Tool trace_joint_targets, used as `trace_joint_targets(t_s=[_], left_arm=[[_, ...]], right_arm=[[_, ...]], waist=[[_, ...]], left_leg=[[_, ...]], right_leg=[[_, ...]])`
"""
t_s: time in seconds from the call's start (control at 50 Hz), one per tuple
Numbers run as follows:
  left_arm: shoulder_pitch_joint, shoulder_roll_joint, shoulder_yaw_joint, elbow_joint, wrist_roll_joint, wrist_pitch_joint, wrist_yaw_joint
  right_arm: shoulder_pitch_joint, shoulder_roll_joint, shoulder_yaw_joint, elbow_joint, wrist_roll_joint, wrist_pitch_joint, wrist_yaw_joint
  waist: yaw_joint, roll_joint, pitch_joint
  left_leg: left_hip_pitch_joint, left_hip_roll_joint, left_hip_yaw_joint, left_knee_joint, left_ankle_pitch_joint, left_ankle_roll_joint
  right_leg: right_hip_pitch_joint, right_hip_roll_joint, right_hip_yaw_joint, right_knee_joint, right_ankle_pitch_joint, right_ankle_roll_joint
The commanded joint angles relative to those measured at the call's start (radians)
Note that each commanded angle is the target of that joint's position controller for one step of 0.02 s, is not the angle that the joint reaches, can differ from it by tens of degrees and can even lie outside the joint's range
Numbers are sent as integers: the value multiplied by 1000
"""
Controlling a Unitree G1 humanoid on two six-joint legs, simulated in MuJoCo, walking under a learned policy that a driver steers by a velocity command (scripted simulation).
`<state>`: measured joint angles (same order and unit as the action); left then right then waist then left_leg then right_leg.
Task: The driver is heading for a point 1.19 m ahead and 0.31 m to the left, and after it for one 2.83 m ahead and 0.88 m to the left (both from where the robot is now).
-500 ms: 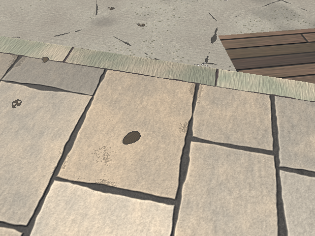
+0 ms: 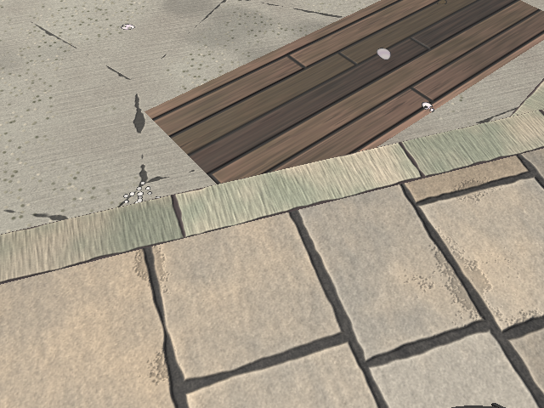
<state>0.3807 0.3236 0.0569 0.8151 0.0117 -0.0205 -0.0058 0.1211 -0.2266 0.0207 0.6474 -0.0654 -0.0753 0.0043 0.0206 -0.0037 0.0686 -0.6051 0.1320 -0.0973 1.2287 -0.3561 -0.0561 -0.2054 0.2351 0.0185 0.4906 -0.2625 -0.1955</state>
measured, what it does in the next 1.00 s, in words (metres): walks ahead, turning left: left foot, then right foot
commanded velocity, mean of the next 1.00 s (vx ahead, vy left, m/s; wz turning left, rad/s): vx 0.53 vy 0.00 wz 0.47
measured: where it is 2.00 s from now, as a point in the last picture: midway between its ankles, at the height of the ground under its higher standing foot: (163, 171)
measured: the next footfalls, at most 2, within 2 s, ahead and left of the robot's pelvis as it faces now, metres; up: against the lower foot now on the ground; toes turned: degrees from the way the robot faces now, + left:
left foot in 0.22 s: +0.43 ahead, +0.12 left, +0.00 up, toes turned +0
right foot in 0.90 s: +0.56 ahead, +0.00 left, +0.00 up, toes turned +34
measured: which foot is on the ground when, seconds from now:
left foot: up 0.00-0.20, down 0.22-0.88, up 0.90-1.00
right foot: down 0.00-0.24, up 0.26-0.88, down 0.90-1.00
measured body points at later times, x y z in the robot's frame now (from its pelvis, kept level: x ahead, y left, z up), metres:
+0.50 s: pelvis +0.29 +0.08 +0.01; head +0.34 +0.11 +0.45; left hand +0.44 +0.36 -0.10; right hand +0.38 -0.20 -0.11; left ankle +0.39 +0.12 -0.73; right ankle +0.38 -0.09 -0.65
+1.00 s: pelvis +0.49 +0.07 +0.02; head +0.51 +0.07 +0.47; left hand +0.46 +0.38 -0.08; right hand +0.74 -0.09 -0.09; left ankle +0.42 +0.16 -0.68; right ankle +0.53 -0.02 -0.73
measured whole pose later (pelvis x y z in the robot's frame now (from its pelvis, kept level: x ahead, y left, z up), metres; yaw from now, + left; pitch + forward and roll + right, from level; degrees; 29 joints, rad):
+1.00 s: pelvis +0.49 +0.07 +0.02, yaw +30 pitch +3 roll +0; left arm 0.23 0.31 0.02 0.73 0.03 -0.07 0.01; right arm 0.22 -0.30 -0.03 0.73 -0.03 -0.03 0.03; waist 0.01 0.02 -0.04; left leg -0.43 -0.15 -0.17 0.91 -0.32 0.06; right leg -0.23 0.05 0.06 0.43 -0.25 -0.04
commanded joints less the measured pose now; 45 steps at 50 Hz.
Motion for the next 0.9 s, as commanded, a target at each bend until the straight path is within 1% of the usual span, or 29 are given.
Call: trace_joint_targets(t_s=[0.02,0.04,0.06,0.1,0.14,0.16,0.18,0.2,0.22,0.24,0.26,0.28,0.3,0.32,0.34,0.36,0.4,0.44,0.48,0.5,0.54,0.62,0.7,0.78,0.82,0.84,0.86,0.88,0.9], left_arm=[[-68,130,29,-72,-8,-61,0],[-59,106,23,-56,-13,-67,-6],[-22,91,19,-36,-21,-75,-10],[29,78,10,-7,-29,-84,-11],[40,95,11,8,-12,-85,0],[28,113,16,9,1,-82,9],[0,130,22,4,14,-76,21],[-59,150,31,-9,23,-66,31],[-125,156,36,-27,18,-56,38],[-101,101,27,-56,19,-54,39],[159,-18,4,-75,-20,-45,34],[173,47,-8,-48,19,-33,38],[69,82,-5,-64,30,-23,34],[-40,95,-4,-84,43,-15,30],[-99,88,-5,-118,48,1,28],[-101,75,-11,-128,49,26,28],[-96,50,-22,-132,47,56,32],[-124,51,-23,-142,43,67,35],[-171,66,-18,-156,48,68,25],[-197,80,-14,-160,50,66,20],[-245,95,-7,-157,45,51,22],[-336,83,-11,-162,45,7,26],[-384,78,-16,-177,34,-8,20],[-393,73,-27,-189,18,-19,17],[-375,75,-28,-186,5,-29,22],[-334,81,-25,-174,-2,-35,26],[-276,90,-20,-160,-1,-43,32],[-215,120,-9,-147,8,-52,40],[-117,164,2,-140,21,-63,50]], right_arm=[[54,-105,-26,-46,8,16,6],[43,-75,-15,-42,16,10,14],[24,-53,-9,-37,26,5,20],[-13,-59,-13,-20,47,2,23],[-23,-83,-21,-6,47,-1,21],[21,-106,-30,14,45,-5,20],[117,-138,-43,53,44,-10,20],[271,-176,-61,106,44,-16,20],[410,-203,-76,153,38,-21,17],[461,-263,-95,170,42,-17,11],[342,-330,-111,119,32,-9,15],[244,-296,-126,64,72,10,22],[164,-233,-114,33,81,28,15],[149,-181,-100,45,82,47,12],[186,-172,-98,63,83,51,8],[211,-169,-98,82,80,57,6],[214,-207,-112,85,69,64,12],[202,-239,-126,71,65,74,9],[181,-250,-134,56,74,91,2],[172,-261,-139,48,72,98,3],[201,-262,-144,50,70,101,10],[271,-260,-151,81,73,88,6],[234,-255,-146,69,70,83,10],[202,-243,-133,55,60,74,22],[179,-231,-124,52,55,71,27],[159,-231,-121,47,50,71,28],[143,-226,-115,47,51,69,26],[138,-207,-106,46,56,60,24],[113,-161,-89,31,67,41,21]], waist=[[-74,86,34],[-58,63,10],[-22,29,-21],[27,-8,-41],[34,-35,-46],[12,-54,-68],[-33,-74,-102],[-115,-86,-140],[-201,-66,-161],[-175,89,-203],[27,351,-367],[3,142,-495],[1,31,-368],[-1,-66,-238],[-7,-62,-171],[5,-43,-147],[12,-10,-149],[4,21,-157],[-11,70,-171],[-23,113,-149],[-59,129,-113],[-112,107,-100],[-108,118,-75],[-109,152,-61],[-98,128,-58],[-75,107,-64],[-36,67,-74],[-2,7,-93],[48,-101,-144]], left_leg=[[73,-7,128,-258,148,-7],[144,-31,160,-378,286,17],[189,-58,186,-481,444,43],[198,-95,212,-605,622,84],[198,-128,210,-683,632,119],[231,-157,197,-695,595,134],[296,-189,174,-689,543,144],[397,-206,154,-695,509,151],[491,-184,132,-792,580,162],[628,-58,-9,-704,1076,194],[931,221,-506,-682,1554,426],[905,211,-585,-779,1307,452],[746,156,-496,-836,966,432],[584,87,-417,-888,724,384],[502,48,-385,-911,716,349],[439,17,-357,-930,694,308],[366,-32,-338,-941,621,232],[355,-61,-348,-948,531,167],[334,-117,-394,-1037,-34,130],[330,-125,-440,-1083,-222,130],[378,-111,-507,-1108,-303,151],[540,-102,-557,-1055,-230,186],[495,-126,-566,-1013,-180,222],[421,-112,-576,-995,-161,243],[350,-106,-582,-994,-141,247],[300,-111,-578,-983,-140,242],[234,-131,-555,-940,-157,226],[135,-167,-498,-843,-192,195],[28,-225,-353,-632,-230,157]], right_leg=[[-148,-252,208,-241,829,-97],[-148,-202,119,-226,913,-40],[-109,-188,84,-230,901,-1],[19,-216,65,-256,842,45],[148,-255,46,-233,870,78],[200,-280,33,-186,931,96],[239,-302,14,-103,1000,117],[244,-303,-15,69,1024,135],[206,-264,-63,325,900,153],[47,-127,-124,715,300,171],[-322,-10,-17,1078,-350,235],[-325,-85,88,1099,-227,211],[-338,-135,91,1054,-152,207],[-346,-169,72,960,-145,207],[-347,-191,70,881,-141,211],[-312,-203,71,811,-127,215],[-272,-207,66,720,-119,225],[-296,-212,72,658,-83,237],[-310,-226,83,581,-28,250],[-332,-225,82,544,-16,259],[-382,-228,91,477,13,275],[-475,-229,125,375,72,275],[-423,-205,117,283,49,273],[-298,-205,80,125,29,254],[-155,-208,68,32,49,229],[-52,-209,58,-26,70,210],[77,-215,55,-87,90,187],[218,-256,85,-106,44,163],[352,-411,258,-158,-135,119]])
